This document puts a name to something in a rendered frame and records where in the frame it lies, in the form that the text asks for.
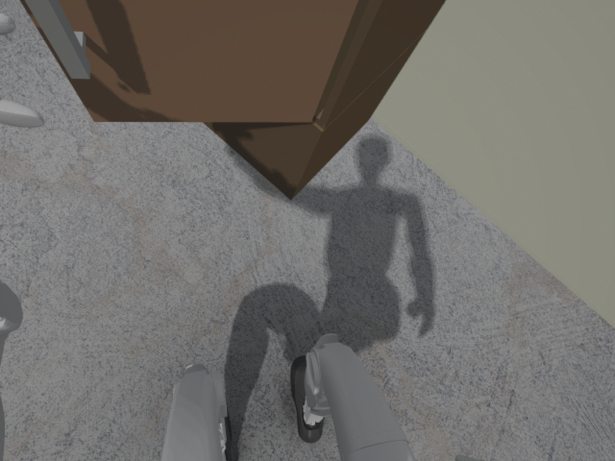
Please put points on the handle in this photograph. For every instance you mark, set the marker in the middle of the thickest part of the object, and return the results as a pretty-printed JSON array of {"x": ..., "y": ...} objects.
[{"x": 70, "y": 46}]

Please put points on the left robot hand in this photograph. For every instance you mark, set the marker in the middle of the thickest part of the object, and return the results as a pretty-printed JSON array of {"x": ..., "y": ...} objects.
[{"x": 13, "y": 113}]

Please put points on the right robot thigh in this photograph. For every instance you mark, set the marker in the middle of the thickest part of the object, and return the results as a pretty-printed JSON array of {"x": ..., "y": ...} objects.
[{"x": 366, "y": 428}]

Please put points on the right robot foot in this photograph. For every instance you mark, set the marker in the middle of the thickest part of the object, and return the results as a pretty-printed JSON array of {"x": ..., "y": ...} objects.
[{"x": 309, "y": 433}]

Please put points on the cupboard door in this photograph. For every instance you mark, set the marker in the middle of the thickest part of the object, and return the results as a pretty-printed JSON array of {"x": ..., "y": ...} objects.
[{"x": 205, "y": 60}]

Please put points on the robot left upper arm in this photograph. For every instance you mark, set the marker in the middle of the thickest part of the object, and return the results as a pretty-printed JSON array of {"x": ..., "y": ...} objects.
[{"x": 11, "y": 316}]

